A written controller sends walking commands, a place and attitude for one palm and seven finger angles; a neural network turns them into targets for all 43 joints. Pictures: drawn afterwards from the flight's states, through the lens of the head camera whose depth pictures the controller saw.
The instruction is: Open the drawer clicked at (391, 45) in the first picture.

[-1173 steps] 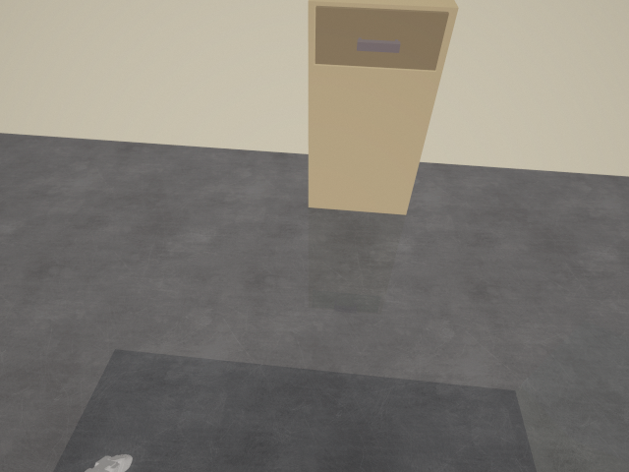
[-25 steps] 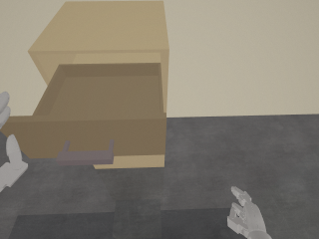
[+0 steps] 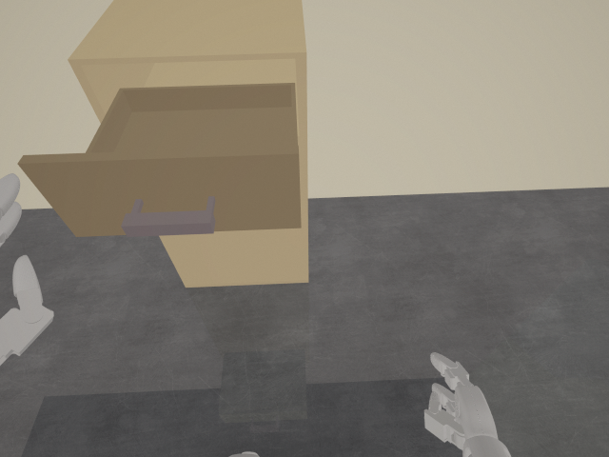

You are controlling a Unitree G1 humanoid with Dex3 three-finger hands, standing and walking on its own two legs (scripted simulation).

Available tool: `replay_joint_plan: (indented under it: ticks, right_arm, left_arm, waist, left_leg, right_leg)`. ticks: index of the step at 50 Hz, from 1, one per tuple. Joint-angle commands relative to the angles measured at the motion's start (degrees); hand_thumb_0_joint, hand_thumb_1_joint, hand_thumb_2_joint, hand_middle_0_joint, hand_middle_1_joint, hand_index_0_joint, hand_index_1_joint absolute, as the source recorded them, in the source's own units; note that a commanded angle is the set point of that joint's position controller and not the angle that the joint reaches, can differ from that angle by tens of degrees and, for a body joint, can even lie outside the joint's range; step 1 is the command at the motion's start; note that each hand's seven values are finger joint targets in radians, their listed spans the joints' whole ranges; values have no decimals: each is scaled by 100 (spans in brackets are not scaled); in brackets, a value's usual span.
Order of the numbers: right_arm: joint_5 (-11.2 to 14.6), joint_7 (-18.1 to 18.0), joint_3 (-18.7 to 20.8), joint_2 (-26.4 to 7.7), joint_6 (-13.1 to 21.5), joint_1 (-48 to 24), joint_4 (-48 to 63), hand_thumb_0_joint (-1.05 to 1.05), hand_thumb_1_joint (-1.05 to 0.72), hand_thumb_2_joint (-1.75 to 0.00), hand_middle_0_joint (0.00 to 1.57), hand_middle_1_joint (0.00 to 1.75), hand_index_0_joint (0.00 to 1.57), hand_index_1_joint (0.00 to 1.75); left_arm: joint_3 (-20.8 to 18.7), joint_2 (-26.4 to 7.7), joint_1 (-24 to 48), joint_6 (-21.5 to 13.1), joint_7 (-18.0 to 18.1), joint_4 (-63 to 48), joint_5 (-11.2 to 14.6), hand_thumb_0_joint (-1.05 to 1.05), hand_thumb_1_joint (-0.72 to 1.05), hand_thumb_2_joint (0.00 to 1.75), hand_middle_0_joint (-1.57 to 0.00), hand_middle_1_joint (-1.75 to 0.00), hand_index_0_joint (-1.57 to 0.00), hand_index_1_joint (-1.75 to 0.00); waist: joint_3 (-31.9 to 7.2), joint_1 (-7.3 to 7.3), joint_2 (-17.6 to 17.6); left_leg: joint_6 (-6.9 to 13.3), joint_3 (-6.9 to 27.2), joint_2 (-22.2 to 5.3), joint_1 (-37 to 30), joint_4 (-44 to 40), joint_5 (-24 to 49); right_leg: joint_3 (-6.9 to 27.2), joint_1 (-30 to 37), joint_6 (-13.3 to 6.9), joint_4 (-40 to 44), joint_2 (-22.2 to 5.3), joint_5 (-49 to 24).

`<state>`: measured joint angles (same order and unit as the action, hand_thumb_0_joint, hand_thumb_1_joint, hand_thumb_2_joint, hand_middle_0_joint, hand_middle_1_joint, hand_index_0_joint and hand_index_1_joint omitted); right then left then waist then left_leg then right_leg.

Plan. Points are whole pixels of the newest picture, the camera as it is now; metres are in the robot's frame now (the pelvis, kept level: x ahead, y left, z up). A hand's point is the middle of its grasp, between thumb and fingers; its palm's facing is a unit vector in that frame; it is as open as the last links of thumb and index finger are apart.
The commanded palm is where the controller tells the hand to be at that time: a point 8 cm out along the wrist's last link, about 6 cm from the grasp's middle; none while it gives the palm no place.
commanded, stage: stop stepping back and stand still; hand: left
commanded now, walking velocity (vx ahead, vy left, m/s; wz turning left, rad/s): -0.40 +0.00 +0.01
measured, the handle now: (172, 213) +0.46 +0.26 +0.02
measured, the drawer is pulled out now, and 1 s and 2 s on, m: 0.29 0.29 0.29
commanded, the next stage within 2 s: let the arm hang, fingers relaxed in 0.84 s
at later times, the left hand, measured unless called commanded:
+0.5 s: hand out of the picture +0.02 +0.22 +0.20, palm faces +0.51 -0.72 -0.47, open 7.4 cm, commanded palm -0.03 +0.25 +0.21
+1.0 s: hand out of the picture +0.04 +0.21 +0.15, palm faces +0.40 -0.76 -0.51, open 7.4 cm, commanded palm none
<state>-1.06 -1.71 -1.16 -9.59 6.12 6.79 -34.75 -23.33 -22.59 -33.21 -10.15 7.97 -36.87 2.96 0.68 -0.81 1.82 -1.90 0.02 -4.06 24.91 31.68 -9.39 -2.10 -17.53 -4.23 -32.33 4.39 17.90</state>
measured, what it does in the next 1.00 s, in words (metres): walks backwards: left foot, then right foot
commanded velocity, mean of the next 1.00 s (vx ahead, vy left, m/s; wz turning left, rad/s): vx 0.17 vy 0.09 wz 0.00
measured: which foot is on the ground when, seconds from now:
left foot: up 0.00-0.30, down 0.32-0.60, up 0.62-0.94, down 0.96-1.00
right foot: down 0.00-0.34, up 0.36-0.58, down 0.60-1.00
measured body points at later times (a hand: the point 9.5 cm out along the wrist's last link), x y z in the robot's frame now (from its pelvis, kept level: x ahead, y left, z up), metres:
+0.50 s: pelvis -0.13 -0.04 +0.01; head -0.18 -0.04 +0.46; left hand -0.01 +0.26 +0.23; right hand +0.00 -0.27 -0.08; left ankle -0.19 +0.09 -0.73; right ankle -0.11 -0.11 -0.67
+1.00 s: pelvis -0.14 -0.05 +0.00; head -0.14 -0.06 +0.45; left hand +0.02 +0.25 +0.17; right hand +0.04 -0.31 -0.08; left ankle -0.13 +0.08 -0.73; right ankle -0.12 -0.15 -0.72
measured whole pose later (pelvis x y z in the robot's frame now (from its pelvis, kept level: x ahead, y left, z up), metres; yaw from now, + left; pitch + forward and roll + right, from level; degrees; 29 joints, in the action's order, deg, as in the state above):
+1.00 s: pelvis -0.14 -0.05 +0.00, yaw +6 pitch +1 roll +1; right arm -0.7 -1.0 4.0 -18.2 7.3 12.6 -38.6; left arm -17.7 -22.6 -27.9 -12.2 5.9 -20.5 -1.4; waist -2.4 0.4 1.4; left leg 0.7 -1.7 -0.5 19.2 31.9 -12.4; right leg -4.3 -20.1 0.1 -37.8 -2.2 21.1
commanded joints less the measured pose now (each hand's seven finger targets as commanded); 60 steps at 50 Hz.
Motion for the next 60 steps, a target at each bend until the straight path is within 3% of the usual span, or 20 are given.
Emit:
replay_joint_plan:
  ticks: [1,2,4,9,13,17,22,28,29,30,31,34,38,46,47,49,53,56,57,60]
  right_arm:
    - [234,-70,445,-796,142,-484,931,0,-90,-90,20,30,20,30]
    - [187,-40,452,-766,128,-541,918,0,-90,-90,20,30,20,30]
    - [184,-117,325,-513,-94,-362,986,0,-90,-90,20,30,20,30]
    - [144,-381,322,-790,-136,-83,1067,0,-90,-90,20,30,20,30]
    - [108,-332,360,-986,-30,273,1006,0,-90,-90,20,30,20,30]
    - [108,-132,473,-1137,293,371,1208,0,-90,-90,20,30,20,30]
    - [243,-106,418,-947,567,302,734,0,-90,-90,20,30,20,30]
    - [66,-323,354,-1051,557,102,550,0,-90,-90,20,30,20,30]
    - [62,-296,390,-998,539,130,506,0,-90,-90,20,30,20,30]
    - [93,-250,455,-945,491,9,562,0,-90,-90,20,30,20,30]
    - [41,-220,497,-1072,454,-102,542,0,-90,-90,20,30,20,30]
    - [91,-107,476,-877,281,50,574,0,-90,-90,20,30,20,30]
    - [98,-129,438,-739,140,-31,731,0,-90,-90,20,30,20,30]
    - [142,-291,490,-916,368,226,788,0,-90,-90,20,30,20,30]
    - [20,286,664,-1784,556,463,-537,0,-90,-90,20,30,20,30]
    - [-6,283,680,-1650,-44,612,-174,0,-90,-90,20,30,20,30]
    - [-152,160,373,-1343,-237,334,-143,0,-90,-90,20,30,20,30]
    - [4,125,354,-974,-427,179,-249,0,-90,-90,20,30,20,30]
    - [21,137,347,-999,-522,418,-376,0,-90,-90,20,30,20,30]
    - [16,124,333,-877,-685,533,-866,0,-90,-90,20,30,20,30]
  left_arm:
    - [-771,-1192,-107,-329,133,-915,-7,0,90,90,-20,-30,-20,-30]
    - [-975,-1296,-304,-364,133,-873,-10,0,90,90,-20,-30,-20,-30]
    - [-898,-1090,-565,-297,165,-828,-75,0,90,90,-20,-30,-20,-30]
    - [-629,-1034,-157,-363,376,-805,-90,0,90,90,-20,-30,-20,-30]
    - [-440,-908,211,-389,356,-662,-219,0,90,90,-20,-30,-20,-30]
    - [-537,-1026,353,-584,236,-1134,-253,0,90,90,-20,-30,-20,-30]
    - [-453,-815,172,-406,150,-602,-241,0,90,90,-20,-30,-20,-30]
    - [-327,-812,1085,-465,201,-258,-281,0,90,90,-20,-30,-20,-30]
    - [-390,-906,977,-484,203,-196,-321,0,90,90,-20,-30,-20,-30]
    - [-513,-1125,990,-489,194,-265,-292,0,90,90,-20,-30,-20,-30]
    - [-614,-1222,1259,-619,152,-499,-255,0,90,90,-20,-30,-20,-30]
    - [-657,-994,399,-757,97,-820,-204,0,90,90,-20,-30,-20,-30]
    - [-971,-1116,-283,-942,125,-1011,-102,0,90,90,-20,-30,-20,-30]
    - [-573,-771,-76,-738,265,-485,-66,0,90,90,-20,-30,-20,-30]
    - [1763,235,475,268,-487,3833,-780,0,90,90,-20,-30,-20,-30]
    - [1697,502,613,1004,-686,3769,-617,0,90,90,-20,-30,-20,-30]
    - [1862,406,1226,1020,-728,4889,-526,0,90,90,-20,-30,-20,-30]
    - [1752,-358,1003,1005,-712,6247,-533,0,90,90,-20,-30,-20,-30]
    - [1812,-490,1211,999,-732,6542,-513,0,90,90,-20,-30,-20,-30]
    - [1934,-167,1880,999,-711,7298,-457,0,90,90,-20,-30,-20,-30]
  waist:
    - [-1322,-56,-1455]
    - [-1431,-57,-1139]
    - [-1347,138,-800]
    - [-872,97,-679]
    - [-744,260,-760]
    - [-121,197,1547]
    - [566,136,658]
    - [279,72,388]
    - [1,59,-621]
    - [-247,63,-2212]
    - [-177,69,-1829]
    - [-508,165,-513]
    - [-534,176,-737]
    - [-148,172,-413]
    - [-242,610,511]
    - [-167,360,784]
    - [-578,50,-387]
    - [-514,-130,-1628]
    - [-411,9,-946]
    - [123,199,-872]
  left_leg:
    - [44,331,683,366,2998,-1916]
    - [19,480,689,403,3284,-1720]
    - [-75,232,456,372,3264,-1221]
    - [218,-323,597,-633,1334,-1879]
    - [532,-401,581,-1381,-838,-1793]
    - [1245,1952,-1402,-924,-2475,-3124]
    - [1303,1000,-1148,-621,-2171,-2404]
    - [883,345,-586,443,-811,-2341]
    - [698,-66,-95,673,599,-2012]
    - [453,-299,464,1363,2398,-2034]
    - [336,103,471,1464,3409,-1799]
    - [211,276,206,989,3553,-1014]
    - [188,59,96,425,2126,-743]
    - [447,-181,129,-1412,-886,-746]
    - [598,766,-608,-1687,-249,786]
    - [1248,1507,-1216,-839,-836,2181]
    - [1103,1088,-869,-718,-328,3067]
    - [165,-51,550,120,949,-1035]
    - [125,-31,549,-145,1137,-2029]
    - [179,79,412,-621,955,-1384]
  right_leg:
    - [1898,516,407,1437,-2399,-4403]
    - [1742,309,666,1537,-2251,-3602]
    - [1199,368,210,1296,-1795,-2723]
    - [1702,-115,95,2428,-1669,1497]
    - [1406,160,343,2406,-1548,1667]
    - [-176,-879,561,-1514,-218,635]
    - [-35,-1755,512,-2838,-591,153]
    - [-445,1034,437,239,-459,635]
    - [677,1444,139,973,-1005,779]
    - [3184,1520,-414,1881,-2434,1180]
    - [3486,1246,-514,2175,-2813,632]
    - [2503,730,-457,1960,-2413,543]
    - [1298,519,-417,1865,-2147,-592]
    - [825,-110,111,1403,-1435,687]
    - [-52,-1249,238,-534,-1288,-161]
    - [53,-1135,601,-1869,-665,1374]
    - [227,-127,483,-1031,-598,753]
    - [2168,964,-151,984,-2125,-2975]
    - [2211,671,-527,1077,-2427,-2710]
    - [1780,25,-506,1280,-1742,-1434]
